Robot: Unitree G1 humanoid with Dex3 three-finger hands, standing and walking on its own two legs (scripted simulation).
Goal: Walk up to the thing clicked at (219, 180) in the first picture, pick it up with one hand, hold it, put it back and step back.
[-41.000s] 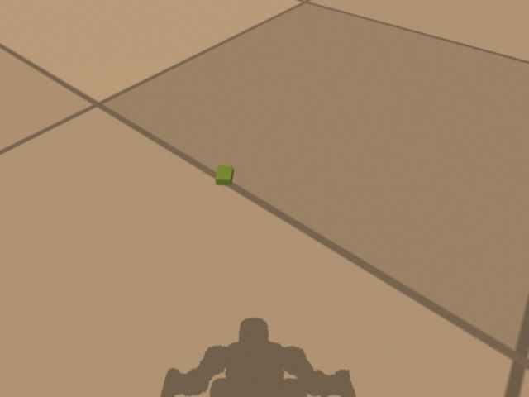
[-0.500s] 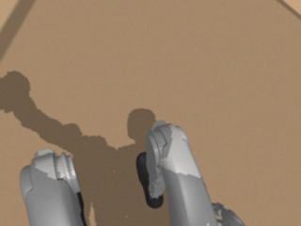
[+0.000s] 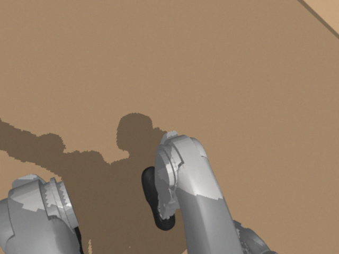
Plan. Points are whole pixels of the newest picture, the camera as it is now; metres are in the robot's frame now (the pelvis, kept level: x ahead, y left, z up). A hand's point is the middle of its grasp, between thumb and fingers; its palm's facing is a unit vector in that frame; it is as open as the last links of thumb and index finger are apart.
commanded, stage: rest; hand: left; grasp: from above
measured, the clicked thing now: out of the picture +0.47 +0.37 -0.27
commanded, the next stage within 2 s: open in 0.54 s
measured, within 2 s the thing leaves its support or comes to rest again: rests again in 0.18 s
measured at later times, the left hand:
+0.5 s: hand out of the picture +0.46 +0.36 -0.24, palm faces -0.44 -0.13 -0.89, open 10.6 cm
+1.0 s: hand out of the picture +0.46 +0.36 -0.24, palm faces -0.44 -0.13 -0.89, open 11.4 cm
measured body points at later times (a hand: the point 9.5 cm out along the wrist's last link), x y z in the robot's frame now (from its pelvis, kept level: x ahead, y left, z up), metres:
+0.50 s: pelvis +0.00 +0.00 -0.01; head +0.28 +0.13 +0.32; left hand +0.48 +0.36 -0.19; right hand +0.04 -0.27 -0.05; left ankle +0.06 +0.12 -0.28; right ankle +0.12 -0.14 -0.28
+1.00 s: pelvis -0.01 +0.00 -0.01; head +0.27 +0.14 +0.32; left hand +0.48 +0.36 -0.19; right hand +0.05 -0.26 -0.06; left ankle +0.06 +0.12 -0.28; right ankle +0.12 -0.14 -0.28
